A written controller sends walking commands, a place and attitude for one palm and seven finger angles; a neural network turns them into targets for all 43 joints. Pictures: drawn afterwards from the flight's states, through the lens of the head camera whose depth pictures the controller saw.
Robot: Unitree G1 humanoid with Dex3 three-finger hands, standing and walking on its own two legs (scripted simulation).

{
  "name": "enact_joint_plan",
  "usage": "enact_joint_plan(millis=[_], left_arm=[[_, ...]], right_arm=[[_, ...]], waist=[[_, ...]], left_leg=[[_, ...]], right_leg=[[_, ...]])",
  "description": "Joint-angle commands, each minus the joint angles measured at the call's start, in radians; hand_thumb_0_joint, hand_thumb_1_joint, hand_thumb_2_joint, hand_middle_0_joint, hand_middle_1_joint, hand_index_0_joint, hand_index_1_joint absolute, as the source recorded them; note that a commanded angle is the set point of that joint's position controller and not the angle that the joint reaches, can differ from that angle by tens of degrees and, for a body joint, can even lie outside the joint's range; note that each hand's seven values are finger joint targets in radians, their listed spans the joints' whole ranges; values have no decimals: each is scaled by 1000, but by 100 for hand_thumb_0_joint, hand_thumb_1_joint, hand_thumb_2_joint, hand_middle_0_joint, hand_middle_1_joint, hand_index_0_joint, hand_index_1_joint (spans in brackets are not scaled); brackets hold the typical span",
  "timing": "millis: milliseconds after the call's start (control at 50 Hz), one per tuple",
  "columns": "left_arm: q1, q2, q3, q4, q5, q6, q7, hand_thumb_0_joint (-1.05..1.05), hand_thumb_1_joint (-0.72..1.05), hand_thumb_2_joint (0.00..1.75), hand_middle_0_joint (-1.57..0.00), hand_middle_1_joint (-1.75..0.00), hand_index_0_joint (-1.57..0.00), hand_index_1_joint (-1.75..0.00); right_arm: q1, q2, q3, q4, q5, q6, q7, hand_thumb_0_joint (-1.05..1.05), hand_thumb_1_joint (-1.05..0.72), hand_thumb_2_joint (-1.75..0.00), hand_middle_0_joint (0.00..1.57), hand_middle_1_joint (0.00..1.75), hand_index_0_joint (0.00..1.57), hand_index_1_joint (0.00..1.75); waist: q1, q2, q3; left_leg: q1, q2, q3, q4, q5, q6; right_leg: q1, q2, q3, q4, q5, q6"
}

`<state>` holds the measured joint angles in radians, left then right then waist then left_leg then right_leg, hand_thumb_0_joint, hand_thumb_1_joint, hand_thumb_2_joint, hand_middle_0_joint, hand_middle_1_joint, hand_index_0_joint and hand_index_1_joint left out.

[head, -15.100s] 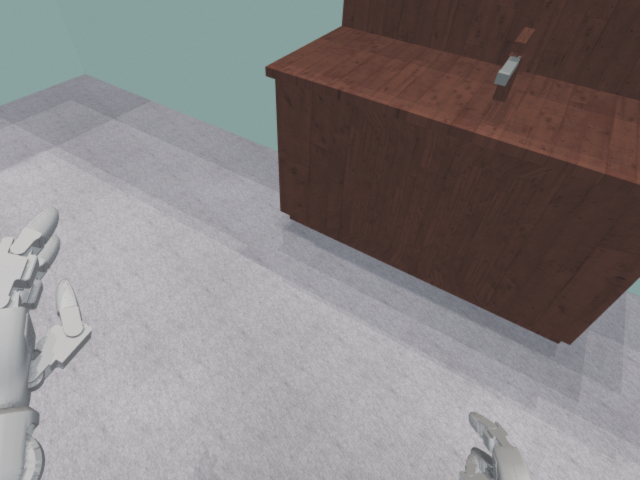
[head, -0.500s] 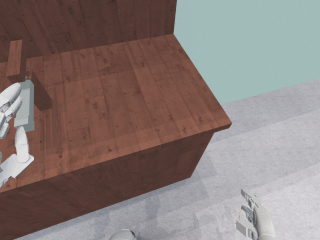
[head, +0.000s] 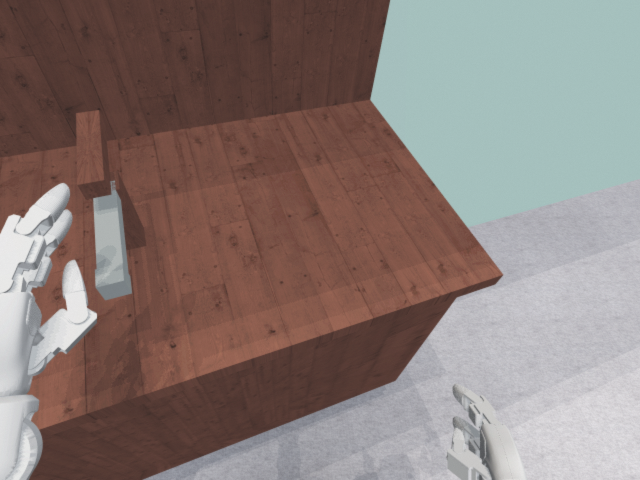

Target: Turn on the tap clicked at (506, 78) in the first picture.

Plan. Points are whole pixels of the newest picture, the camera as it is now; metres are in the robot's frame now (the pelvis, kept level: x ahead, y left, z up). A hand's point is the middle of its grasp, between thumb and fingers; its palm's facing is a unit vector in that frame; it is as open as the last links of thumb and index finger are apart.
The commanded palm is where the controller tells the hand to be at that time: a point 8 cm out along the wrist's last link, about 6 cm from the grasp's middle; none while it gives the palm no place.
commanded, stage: come to a stop and stand still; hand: left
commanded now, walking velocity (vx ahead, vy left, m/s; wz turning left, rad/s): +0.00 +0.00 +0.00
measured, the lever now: (113, 281) +0.30 +0.26 +0.08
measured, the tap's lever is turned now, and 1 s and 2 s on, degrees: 0 0 0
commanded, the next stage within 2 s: look again from close up in 0.44 s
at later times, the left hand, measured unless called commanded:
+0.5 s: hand (62, 307) +0.23 +0.25 +0.16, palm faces +0.38 -0.84 -0.38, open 7.4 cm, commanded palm +0.16 +0.28 +0.18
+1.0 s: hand (104, 334) +0.21 +0.21 +0.16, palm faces +0.39 -0.85 -0.36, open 7.4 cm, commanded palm +0.15 +0.24 +0.18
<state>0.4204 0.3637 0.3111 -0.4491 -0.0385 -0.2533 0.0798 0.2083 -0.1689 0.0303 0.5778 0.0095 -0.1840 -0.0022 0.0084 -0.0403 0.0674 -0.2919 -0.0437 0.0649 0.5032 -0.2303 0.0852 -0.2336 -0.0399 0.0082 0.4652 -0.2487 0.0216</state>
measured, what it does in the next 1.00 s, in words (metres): stands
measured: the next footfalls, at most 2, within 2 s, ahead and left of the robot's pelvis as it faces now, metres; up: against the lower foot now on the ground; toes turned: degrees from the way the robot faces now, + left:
none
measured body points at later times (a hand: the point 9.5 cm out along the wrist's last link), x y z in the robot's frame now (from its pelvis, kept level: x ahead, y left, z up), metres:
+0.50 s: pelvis +0.01 -0.01 +0.00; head +0.04 +0.02 +0.45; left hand +0.20 +0.29 +0.18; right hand +0.20 -0.22 -0.06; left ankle +0.02 +0.06 -0.74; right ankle +0.00 -0.15 -0.74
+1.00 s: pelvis -0.01 -0.04 +0.01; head +0.01 -0.03 +0.46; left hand +0.18 +0.25 +0.18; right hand +0.17 -0.27 -0.07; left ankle +0.02 +0.06 -0.74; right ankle +0.00 -0.15 -0.74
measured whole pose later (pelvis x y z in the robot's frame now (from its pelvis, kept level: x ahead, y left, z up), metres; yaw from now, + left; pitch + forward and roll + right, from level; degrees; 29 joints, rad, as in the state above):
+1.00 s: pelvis -0.01 -0.04 +0.01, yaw +2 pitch +0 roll -2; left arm 0.44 0.35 0.32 -0.44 -0.06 -0.18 0.11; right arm 0.21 -0.22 0.01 0.59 0.01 -0.09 -0.05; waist 0.01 0.01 0.03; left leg -0.26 0.01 0.00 0.46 -0.19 0.02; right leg -0.16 0.02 -0.07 0.36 -0.20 -0.01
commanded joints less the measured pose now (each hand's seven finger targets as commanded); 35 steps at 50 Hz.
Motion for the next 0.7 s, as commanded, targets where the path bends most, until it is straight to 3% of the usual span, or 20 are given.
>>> enact_joint_plan(millis=[0, 40, 80, 120, 180, 240, 280, 300, 340, 380, 400, 480, 500, 580, 600, 680], left_arm=[[-116, 260, 263, -303, -16, -94, 47, 0, 90, 90, -20, -30, -20, -30], [-122, 250, 250, -296, -15, -93, 45, 0, 90, 90, -20, -30, -20, -30], [-121, 210, 214, -303, -7, -84, 43, 0, 90, 90, -20, -30, -20, -30], [-105, 172, 165, -293, -2, -72, 37, 0, 90, 90, -20, -30, -20, -30], [-73, 121, 122, -283, 6, -46, 36, 0, 90, 90, -20, -30, -20, -30], [-61, 132, 125, -249, 3, -28, 35, 0, 90, 90, -20, -30, -20, -30], [-70, 172, 172, -246, 0, -19, 48, 0, 90, 90, -20, -30, -20, -30], [-53, 149, 153, -213, -8, -18, 43, 0, 90, 90, -20, -30, -20, -30], [-55, 175, 182, -233, -12, -20, 47, 0, 90, 90, -20, -30, -20, -30], [-67, 208, 210, -286, -11, -24, 55, 0, 90, 90, -20, -30, -20, -30], [-41, 175, 179, -264, -18, -26, 49, 0, 90, 90, -20, -30, -20, -30], [-37, 184, 178, -302, -14, -27, 57, 0, 90, 90, -20, -30, -20, -30], [-25, 144, 138, -273, -15, -29, 51, 0, 90, 90, -20, -30, -20, -30], [-23, 171, 163, -228, -11, -17, 61, 0, 90, 90, -20, -30, -20, -30], [-20, 131, 125, -188, -14, -16, 55, 0, 90, 90, -20, -30, -20, -30], [-60, 163, 146, -159, -12, -3, 58, 0, 90, 90, -20, -30, -20, -30]], right_arm=[[-83, -149, -63, -154, -6, -44, -19, 0, -90, -90, 20, 30, 20, 30], [-62, -145, -65, -148, -11, -41, -18, 0, -90, -90, 20, 30, 20, 30], [-65, -138, -65, -142, -10, -46, -8, 0, -90, -90, 20, 30, 20, 30], [-31, -150, -74, -134, -16, -38, 3, 0, -90, -90, 20, 30, 20, 30], [-58, -150, -69, -138, -8, -29, 15, 0, -90, -90, 20, 30, 20, 30], [-54, -162, -70, -143, -11, 1, 11, 0, -90, -90, 20, 30, 20, 30], [-87, -155, -61, -150, 0, 16, -3, 0, -90, -90, 20, 30, 20, 30], [-83, -155, -57, -151, -8, 28, -6, 0, -90, -90, 20, 30, 20, 30], [-88, -156, -64, -164, -3, 35, -17, 0, -90, -90, 20, 30, 20, 30], [-112, -150, -61, -173, 4, 38, -26, 0, -90, -90, 20, 30, 20, 30], [-107, -151, -56, -173, -5, 42, -27, 0, -90, -90, 20, 30, 20, 30], [-117, -151, -61, -176, 6, 32, -35, 0, -90, -90, 20, 30, 20, 30], [-104, -159, -60, -170, -2, 34, -34, 0, -90, -90, 20, 30, 20, 30], [-113, -157, -63, -162, 10, 31, -44, 0, -90, -90, 20, 30, 20, 30], [-99, -166, -62, -154, 1, 35, -43, 0, -90, -90, 20, 30, 20, 30], [-118, -161, -63, -151, 12, 37, -52, 0, -90, -90, 20, 30, 20, 30]], waist=[[22, 134, -216], [18, 208, -242], [13, 241, -272], [4, 240, -277], [4, 218, -256], [0, 155, -226], [5, 119, -202], [3, 113, -196], [5, 110, -206], [7, 146, -214], [8, 157, -211], [8, 167, -221], [6, 161, -211], [8, 116, -182], [3, 96, -167], [4, 52, -111]], left_leg=[[82, 174, -214, -178, 201, -81], [171, 187, -208, -139, 406, -100], [294, 188, -176, -89, 613, -115], [326, 203, -191, -70, 707, -123], [347, 196, -170, -61, 743, -140], [247, 186, -176, -70, 644, -157], [199, 166, -174, -88, 576, -177], [159, 159, -174, -99, 508, -169], [131, 146, -166, -104, 430, -157], [143, 139, -158, -115, 409, -156], [123, 138, -160, -126, 362, -142], [111, 129, -149, -125, 269, -119], [87, 126, -149, -135, 212, -104], [64, 114, -145, -136, 98, -83], [49, 108, -150, -137, 62, -74], [58, 100, -145, -130, 1, -66]], right_leg=[[89, 14, -45, 20, 63, -32], [48, 12, -48, 31, 39, -36], [-10, 16, -56, 36, 12, -41], [-28, 15, -55, 29, -19, -44], [-44, 26, -64, 11, 8, -47], [27, 11, -59, -34, 81, -50], [58, 10, -61, -41, 150, -51], [80, 8, -60, -49, 153, -48], [121, -5, -47, -60, 192, -52], [120, -4, -49, -52, 186, -50], [125, -3, -50, -64, 169, -46], [146, -11, -33, -78, 190, -43], [149, -11, -33, -89, 179, -43], [133, -28, -3, -120, 161, -44], [119, -29, 0, -137, 136, -46], [47, -41, 32, -191, 57, -47]])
